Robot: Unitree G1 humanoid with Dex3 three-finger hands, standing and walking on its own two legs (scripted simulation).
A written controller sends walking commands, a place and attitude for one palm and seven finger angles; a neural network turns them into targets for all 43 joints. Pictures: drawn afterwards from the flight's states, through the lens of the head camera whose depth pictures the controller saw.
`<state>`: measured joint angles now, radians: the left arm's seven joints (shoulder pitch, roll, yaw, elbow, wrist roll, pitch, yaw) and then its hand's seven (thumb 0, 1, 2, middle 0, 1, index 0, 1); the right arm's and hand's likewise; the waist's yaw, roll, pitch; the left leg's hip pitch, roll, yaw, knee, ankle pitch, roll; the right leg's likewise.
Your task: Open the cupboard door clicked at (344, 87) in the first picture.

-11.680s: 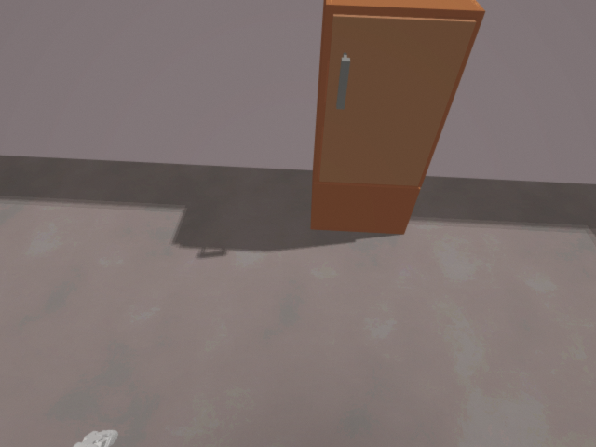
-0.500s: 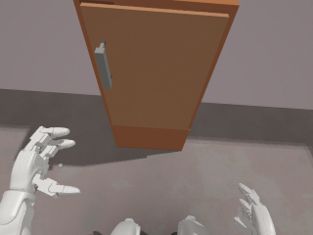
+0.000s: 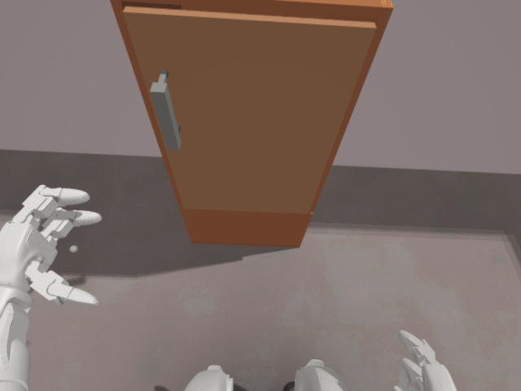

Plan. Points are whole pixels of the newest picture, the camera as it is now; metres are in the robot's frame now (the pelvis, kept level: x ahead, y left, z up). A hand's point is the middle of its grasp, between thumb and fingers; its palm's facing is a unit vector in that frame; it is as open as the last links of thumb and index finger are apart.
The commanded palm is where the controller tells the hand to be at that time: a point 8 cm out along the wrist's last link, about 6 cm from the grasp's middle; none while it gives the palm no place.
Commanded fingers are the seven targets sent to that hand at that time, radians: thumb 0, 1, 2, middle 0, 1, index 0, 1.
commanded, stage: raise the hand with hooked fingers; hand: left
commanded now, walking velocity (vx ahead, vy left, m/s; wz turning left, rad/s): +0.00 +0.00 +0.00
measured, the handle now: (169, 112) +0.58 +0.21 +0.03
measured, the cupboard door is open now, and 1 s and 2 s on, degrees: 0 0 0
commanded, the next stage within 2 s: move the hooked fingers beside the handle in 0.36 s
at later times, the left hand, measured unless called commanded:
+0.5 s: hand (78, 254) +0.28 +0.27 +0.05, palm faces +0.03 -1.00 -0.05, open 14.0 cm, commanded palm +0.26 +0.31 +0.05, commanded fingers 0.00 -0.50 0.30 -0.30 -1.20 -0.30 -1.20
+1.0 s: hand (91, 207) +0.36 +0.27 +0.05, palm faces +0.05 -1.00 -0.04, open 14.0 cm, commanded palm +0.34 +0.32 +0.04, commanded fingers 0.00 -0.50 0.30 -0.30 -1.20 -0.30 -1.20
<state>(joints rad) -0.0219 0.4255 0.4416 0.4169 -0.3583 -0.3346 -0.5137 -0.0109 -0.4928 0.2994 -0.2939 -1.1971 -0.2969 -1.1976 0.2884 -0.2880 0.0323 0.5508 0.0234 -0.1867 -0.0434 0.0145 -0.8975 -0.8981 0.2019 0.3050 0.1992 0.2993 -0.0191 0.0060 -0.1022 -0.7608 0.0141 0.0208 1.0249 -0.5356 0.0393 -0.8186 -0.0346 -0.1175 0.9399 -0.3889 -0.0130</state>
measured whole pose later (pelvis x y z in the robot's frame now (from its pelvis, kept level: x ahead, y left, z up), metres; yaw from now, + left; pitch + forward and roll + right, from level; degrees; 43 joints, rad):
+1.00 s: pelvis -0.01 -0.02 -0.01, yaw -1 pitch +18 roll -2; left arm -0.35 0.52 0.52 0.79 -0.29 -0.39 -0.53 -0.01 -0.49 0.30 -0.30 -1.20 -0.30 -1.20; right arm 0.31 -0.29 0.04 0.59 0.02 -0.12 -0.06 0.01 -0.90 -0.90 0.20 0.30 0.20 0.30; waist -0.06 -0.01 -0.10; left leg -0.83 0.03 0.02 1.05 -0.53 0.02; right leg -0.90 -0.02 -0.11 0.97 -0.38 -0.04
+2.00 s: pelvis -0.01 +0.01 -0.02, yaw -3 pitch +26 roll -5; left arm -0.91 0.76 0.56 1.22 -0.10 -0.39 -0.47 -0.01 -0.49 0.30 -0.30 -1.20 -0.30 -1.20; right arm 0.37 -0.29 0.07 0.59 -0.02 0.09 -0.02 0.01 -0.90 -0.90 0.20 0.30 0.20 0.30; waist -0.20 0.01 -0.09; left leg -1.04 0.05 0.02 1.14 -0.55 0.05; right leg -1.08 0.00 -0.12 0.99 -0.36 -0.01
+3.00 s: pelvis +0.00 +0.01 -0.02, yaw -3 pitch +27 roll -6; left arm -0.91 0.76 0.55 1.19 -0.09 -0.37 -0.46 -0.01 -0.49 0.30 -0.30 -1.20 -0.30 -1.20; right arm 0.37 -0.27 0.08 0.58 -0.02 0.12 0.00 0.00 -0.90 -0.90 0.20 0.30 0.20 0.30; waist -0.20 0.01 -0.10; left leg -1.06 0.05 0.01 1.15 -0.57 0.05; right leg -1.09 0.00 -0.12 0.98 -0.37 0.00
